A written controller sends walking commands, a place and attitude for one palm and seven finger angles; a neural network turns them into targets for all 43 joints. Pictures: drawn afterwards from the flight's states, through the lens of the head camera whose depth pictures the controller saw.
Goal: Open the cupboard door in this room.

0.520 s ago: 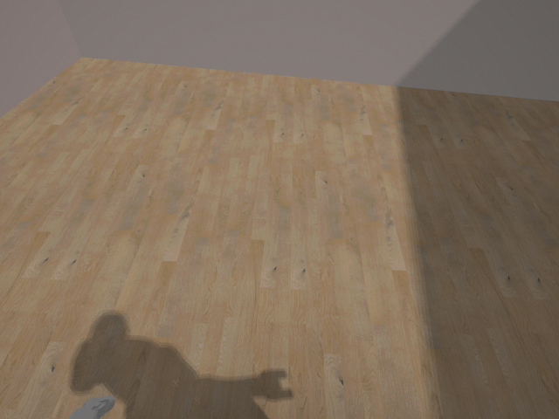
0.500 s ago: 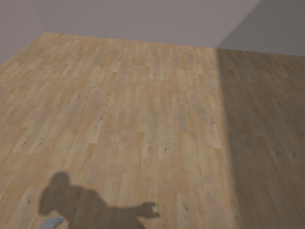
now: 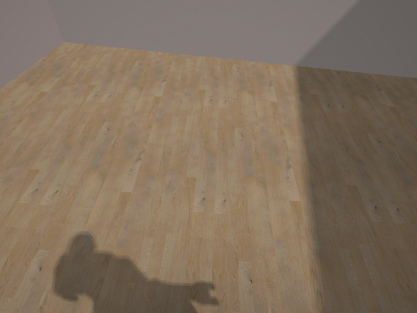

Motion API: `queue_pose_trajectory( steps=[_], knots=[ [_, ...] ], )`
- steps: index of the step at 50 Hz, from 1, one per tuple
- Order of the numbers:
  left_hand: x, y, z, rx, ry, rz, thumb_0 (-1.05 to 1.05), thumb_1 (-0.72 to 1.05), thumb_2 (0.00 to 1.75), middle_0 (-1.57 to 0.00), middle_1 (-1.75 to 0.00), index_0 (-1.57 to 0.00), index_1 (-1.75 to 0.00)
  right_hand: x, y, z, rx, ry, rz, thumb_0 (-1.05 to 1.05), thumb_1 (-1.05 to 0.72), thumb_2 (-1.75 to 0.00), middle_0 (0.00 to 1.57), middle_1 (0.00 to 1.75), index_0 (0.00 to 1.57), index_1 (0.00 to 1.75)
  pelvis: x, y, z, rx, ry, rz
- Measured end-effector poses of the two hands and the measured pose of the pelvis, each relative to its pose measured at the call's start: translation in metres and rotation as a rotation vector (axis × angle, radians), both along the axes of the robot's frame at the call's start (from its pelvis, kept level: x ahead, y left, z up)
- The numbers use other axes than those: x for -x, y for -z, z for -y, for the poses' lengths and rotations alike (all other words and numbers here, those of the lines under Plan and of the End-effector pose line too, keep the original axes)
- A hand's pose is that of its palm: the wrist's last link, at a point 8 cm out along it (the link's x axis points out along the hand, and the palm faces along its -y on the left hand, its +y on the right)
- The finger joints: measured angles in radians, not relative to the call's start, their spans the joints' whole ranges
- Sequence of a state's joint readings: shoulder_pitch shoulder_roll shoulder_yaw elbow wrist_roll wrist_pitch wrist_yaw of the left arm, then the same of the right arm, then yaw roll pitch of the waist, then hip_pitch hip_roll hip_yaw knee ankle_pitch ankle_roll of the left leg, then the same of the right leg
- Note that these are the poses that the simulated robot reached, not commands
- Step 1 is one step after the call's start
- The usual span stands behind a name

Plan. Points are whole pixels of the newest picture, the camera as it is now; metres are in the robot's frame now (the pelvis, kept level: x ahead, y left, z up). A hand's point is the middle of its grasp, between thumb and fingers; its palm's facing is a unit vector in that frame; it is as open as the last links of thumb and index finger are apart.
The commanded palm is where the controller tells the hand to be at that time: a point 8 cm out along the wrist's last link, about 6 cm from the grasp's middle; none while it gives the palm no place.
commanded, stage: stand and wait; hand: left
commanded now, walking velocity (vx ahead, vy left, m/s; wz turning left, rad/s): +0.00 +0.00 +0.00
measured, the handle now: out of the picture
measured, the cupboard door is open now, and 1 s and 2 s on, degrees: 0 0 0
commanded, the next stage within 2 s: turn or walk to find it in 0.38 s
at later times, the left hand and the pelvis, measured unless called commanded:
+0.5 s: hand out of the picture +0.07 +0.24 -0.15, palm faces -0.03 -0.94 -0.34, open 7.4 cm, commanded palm none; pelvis -0.01 +0.00 +0.00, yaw +1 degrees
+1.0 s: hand out of the picture +0.02 +0.22 -0.17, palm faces +0.15 -0.95 -0.27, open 7.4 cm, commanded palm none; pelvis -0.03 +0.00 -0.01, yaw +10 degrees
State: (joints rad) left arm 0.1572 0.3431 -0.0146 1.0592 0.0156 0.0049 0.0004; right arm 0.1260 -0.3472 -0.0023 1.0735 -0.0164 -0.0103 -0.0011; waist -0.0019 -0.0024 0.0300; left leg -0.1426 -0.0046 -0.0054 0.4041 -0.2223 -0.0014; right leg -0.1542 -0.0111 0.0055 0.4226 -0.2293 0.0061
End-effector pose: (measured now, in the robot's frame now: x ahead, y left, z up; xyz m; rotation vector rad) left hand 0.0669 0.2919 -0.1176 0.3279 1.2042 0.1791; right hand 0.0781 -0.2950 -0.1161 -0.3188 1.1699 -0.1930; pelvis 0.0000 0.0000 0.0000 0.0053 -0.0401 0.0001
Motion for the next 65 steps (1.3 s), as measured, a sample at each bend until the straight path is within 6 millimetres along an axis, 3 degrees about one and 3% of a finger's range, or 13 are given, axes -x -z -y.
queue_pose_trajectory(
  steps=[11,26,31,41,46,51,57,65],
  knots=[
    [0.010,-0.001,0.000,-0.007,0.000,-0.015,0.01,0.91,0.90,-0.21,-0.30,-0.20,-0.30,0.029,0.004,0.005,-0.005,0.026,-0.055,0.01,-0.90,-0.90,0.20,0.30,0.20,0.30,0.008,-0.001,0.003,0.001,0.002,0.002],
    [0.002,0.000,0.004,0.003,-0.001,0.023,0.01,0.91,0.90,-0.21,-0.30,-0.20,-0.30,0.029,0.004,0.000,-0.010,0.017,-0.049,0.01,-0.90,-0.90,0.20,0.30,0.20,0.30,0.013,0.000,0.002,0.003,-0.014,-0.006],
    [0.013,0.009,0.012,0.025,-0.038,0.007,0.01,0.91,0.90,-0.21,-0.30,-0.20,-0.30,0.031,0.013,-0.016,-0.035,-0.004,-0.085,0.01,-0.90,-0.90,0.20,0.30,0.20,0.30,0.016,0.004,0.000,0.007,-0.041,-0.024],
    [0.056,0.040,0.021,0.102,-0.123,-0.061,0.01,0.91,0.90,-0.21,-0.30,-0.20,-0.30,0.036,0.030,-0.064,-0.097,-0.040,-0.131,0.01,-0.90,-0.90,0.20,0.30,0.20,0.30,0.021,0.018,-0.015,0.014,-0.097,-0.044],
    [0.066,0.035,0.019,0.093,-0.167,-0.066,0.01,0.91,0.90,-0.21,-0.30,-0.20,-0.30,0.039,0.027,-0.076,-0.113,-0.055,-0.124,0.01,-0.90,-0.90,0.21,0.30,0.20,0.30,0.027,0.013,-0.012,0.020,-0.135,-0.054],
    [0.065,0.018,0.025,0.077,-0.215,0.002,0.01,0.91,0.90,-0.20,-0.30,-0.20,-0.30,0.040,0.025,-0.066,-0.112,-0.090,-0.140,0.01,-0.90,-0.90,0.21,0.30,0.20,0.30,0.033,0.006,-0.002,0.035,-0.190,-0.063],
    [0.072,0.007,0.045,0.034,-0.261,0.091,0.01,0.91,0.90,-0.20,-0.30,-0.20,-0.30,0.032,0.038,-0.033,-0.121,-0.131,-0.126,0.01,-0.90,-0.90,0.21,0.30,0.20,0.30,0.043,0.012,0.026,0.008,-0.252,-0.060],
    [0.126,-0.007,0.079,0.018,-0.363,0.076,0.01,0.91,0.90,-0.21,-0.30,-0.20,-0.30,0.008,0.032,-0.003,-0.114,-0.202,-0.107,0.01,-0.91,-0.90,0.20,0.30,0.20,0.30,0.047,0.003,0.047,-0.028,-0.343,-0.023]
  ],
)
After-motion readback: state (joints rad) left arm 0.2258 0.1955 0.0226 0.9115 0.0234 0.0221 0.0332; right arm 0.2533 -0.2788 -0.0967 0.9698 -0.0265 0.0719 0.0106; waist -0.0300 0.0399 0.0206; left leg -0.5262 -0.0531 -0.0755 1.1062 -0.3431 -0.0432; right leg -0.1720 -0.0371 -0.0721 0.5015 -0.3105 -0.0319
